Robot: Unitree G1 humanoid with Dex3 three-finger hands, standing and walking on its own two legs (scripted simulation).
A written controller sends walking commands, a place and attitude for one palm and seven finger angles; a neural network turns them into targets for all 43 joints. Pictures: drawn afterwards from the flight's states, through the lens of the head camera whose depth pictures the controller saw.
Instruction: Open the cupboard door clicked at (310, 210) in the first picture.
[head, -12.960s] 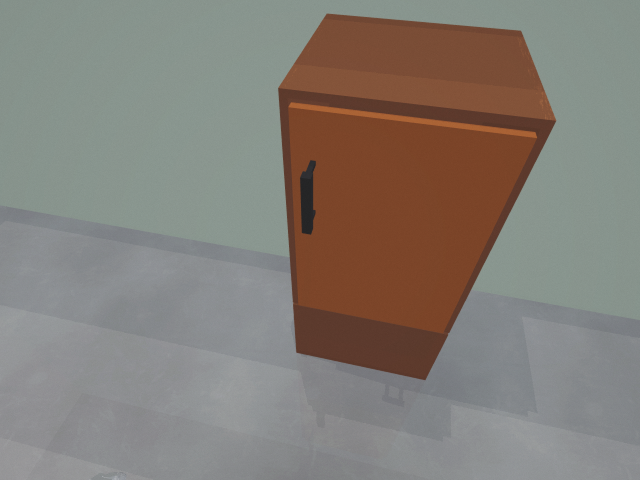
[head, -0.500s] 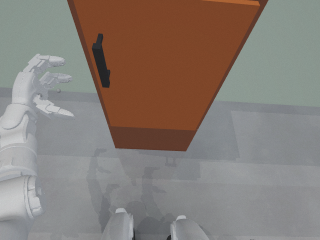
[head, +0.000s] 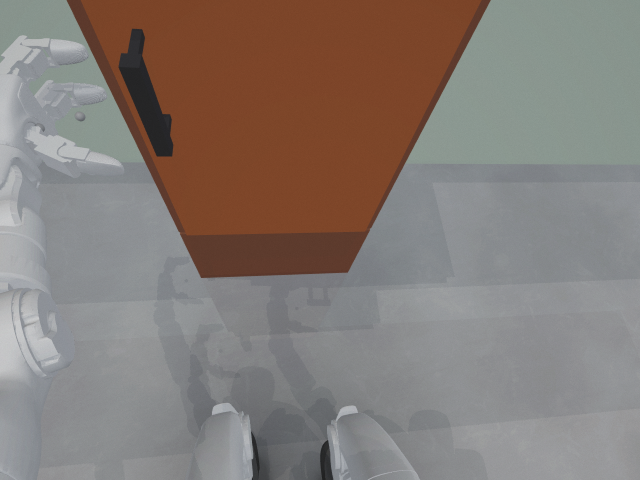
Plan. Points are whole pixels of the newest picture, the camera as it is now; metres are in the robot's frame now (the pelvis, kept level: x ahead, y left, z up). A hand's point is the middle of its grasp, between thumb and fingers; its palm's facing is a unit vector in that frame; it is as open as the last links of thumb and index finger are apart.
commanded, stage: move the hooked fingers beside the handle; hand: left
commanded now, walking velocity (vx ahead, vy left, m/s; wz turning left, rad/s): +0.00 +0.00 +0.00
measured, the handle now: (151, 98) +0.55 +0.16 +0.08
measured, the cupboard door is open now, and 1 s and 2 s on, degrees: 0 0 0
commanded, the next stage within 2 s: slide the fingers in behind the handle in 0.68 s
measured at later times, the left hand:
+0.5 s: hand (79, 129) +0.50 +0.22 +0.08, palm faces -0.01 -1.00 +0.00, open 14.0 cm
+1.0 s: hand (101, 128) +0.51 +0.20 +0.08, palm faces -0.02 -1.00 +0.00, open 14.0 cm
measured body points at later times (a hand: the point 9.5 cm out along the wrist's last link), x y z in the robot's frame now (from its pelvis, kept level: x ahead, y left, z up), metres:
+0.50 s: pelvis +0.01 +0.01 +0.01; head +0.14 +0.04 +0.44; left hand +0.50 +0.28 +0.08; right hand +0.04 -0.26 -0.10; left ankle +0.05 +0.10 -0.65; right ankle +0.00 -0.12 -0.65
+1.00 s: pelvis +0.00 +0.00 +0.00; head +0.14 +0.03 +0.43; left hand +0.50 +0.26 +0.08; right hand +0.00 -0.27 -0.10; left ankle +0.05 +0.10 -0.65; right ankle +0.00 -0.12 -0.65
